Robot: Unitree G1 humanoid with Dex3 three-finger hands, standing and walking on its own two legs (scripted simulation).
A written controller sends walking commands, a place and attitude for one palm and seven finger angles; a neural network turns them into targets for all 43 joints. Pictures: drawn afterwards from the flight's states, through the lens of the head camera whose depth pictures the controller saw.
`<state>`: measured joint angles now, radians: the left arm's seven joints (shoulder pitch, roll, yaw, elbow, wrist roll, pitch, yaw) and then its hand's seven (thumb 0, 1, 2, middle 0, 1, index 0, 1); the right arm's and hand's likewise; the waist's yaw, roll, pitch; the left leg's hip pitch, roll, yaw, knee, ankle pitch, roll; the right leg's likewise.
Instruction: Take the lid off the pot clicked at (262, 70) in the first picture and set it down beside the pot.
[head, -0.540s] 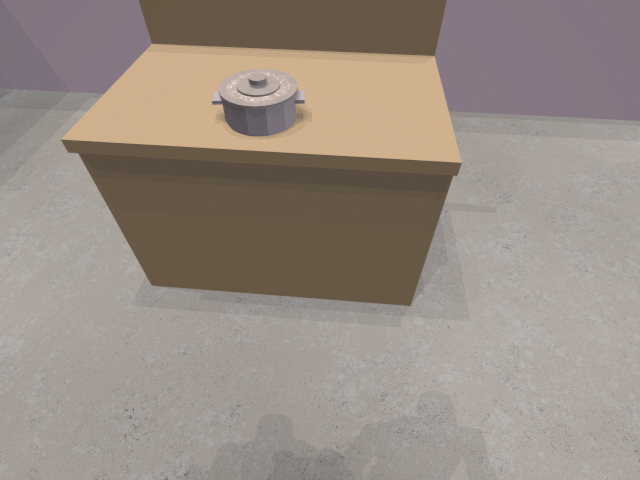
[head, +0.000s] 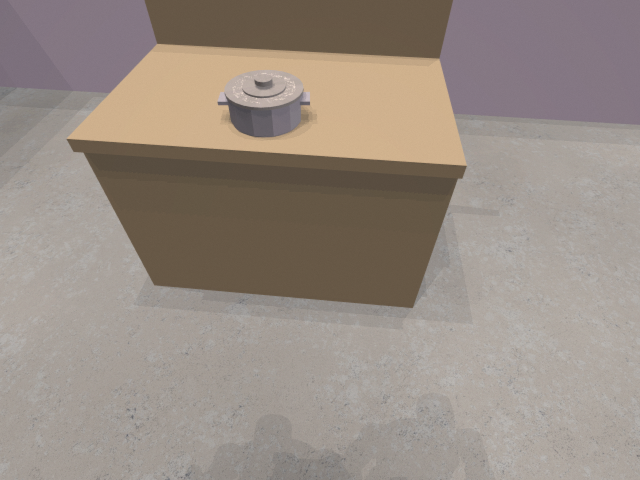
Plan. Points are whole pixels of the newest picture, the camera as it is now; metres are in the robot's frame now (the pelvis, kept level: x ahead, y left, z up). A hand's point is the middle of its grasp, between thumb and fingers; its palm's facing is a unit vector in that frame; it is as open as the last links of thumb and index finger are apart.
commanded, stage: look at it before walking up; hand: left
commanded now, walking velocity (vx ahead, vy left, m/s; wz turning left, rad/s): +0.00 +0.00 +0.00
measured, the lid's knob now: (263, 80) +1.01 +0.20 +0.01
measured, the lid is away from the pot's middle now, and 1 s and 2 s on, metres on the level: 0.00 0.00 0.00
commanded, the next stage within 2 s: walk to a spot facing it in 0.10 s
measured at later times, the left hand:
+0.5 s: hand out of the picture +0.02 +0.23 -0.19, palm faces +0.15 -0.97 -0.21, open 7.4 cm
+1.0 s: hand (165, 433) +0.22 +0.26 -0.18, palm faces +0.27 -0.94 -0.22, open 7.4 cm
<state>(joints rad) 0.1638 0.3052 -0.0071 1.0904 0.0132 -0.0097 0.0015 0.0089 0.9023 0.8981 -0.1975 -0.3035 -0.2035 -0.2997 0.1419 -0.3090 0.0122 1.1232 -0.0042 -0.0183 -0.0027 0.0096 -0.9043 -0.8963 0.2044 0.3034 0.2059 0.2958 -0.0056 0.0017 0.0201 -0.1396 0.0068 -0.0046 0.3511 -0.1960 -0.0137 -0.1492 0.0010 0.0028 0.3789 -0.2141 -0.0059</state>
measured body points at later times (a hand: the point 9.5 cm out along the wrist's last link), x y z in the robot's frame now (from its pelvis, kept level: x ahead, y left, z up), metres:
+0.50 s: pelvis +0.03 +0.03 -0.01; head +0.04 +0.05 +0.44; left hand +0.01 +0.28 -0.17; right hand +0.08 -0.23 -0.15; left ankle +0.03 +0.14 -0.73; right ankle -0.01 -0.11 -0.75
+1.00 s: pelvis +0.19 +0.06 -0.03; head +0.20 +0.05 +0.42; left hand +0.20 +0.31 -0.16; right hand +0.24 -0.16 -0.19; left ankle +0.06 +0.15 -0.74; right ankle +0.31 -0.01 -0.75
